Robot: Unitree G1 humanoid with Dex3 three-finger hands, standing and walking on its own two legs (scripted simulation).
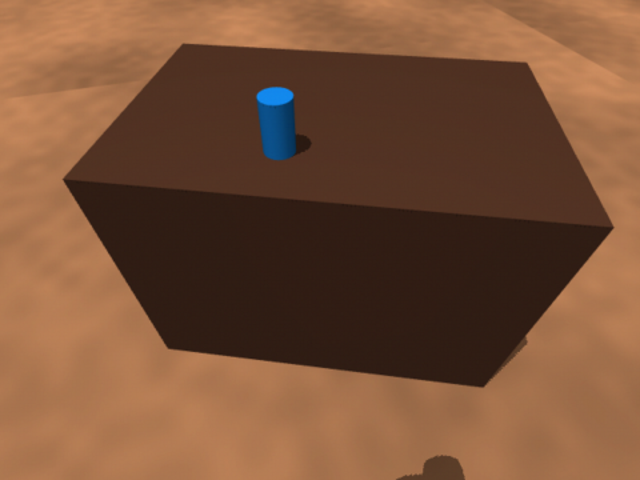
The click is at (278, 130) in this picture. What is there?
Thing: squat round
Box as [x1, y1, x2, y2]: [257, 87, 295, 159]
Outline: 271,87 264,89 257,94 257,104 263,152 266,156 270,158 284,159 291,156 295,152 293,96 292,93 285,88
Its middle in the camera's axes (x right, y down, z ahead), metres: -0.09 -0.24 +0.81
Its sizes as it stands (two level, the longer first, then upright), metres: 0.073 0.073 0.127
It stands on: a support 0.75 m high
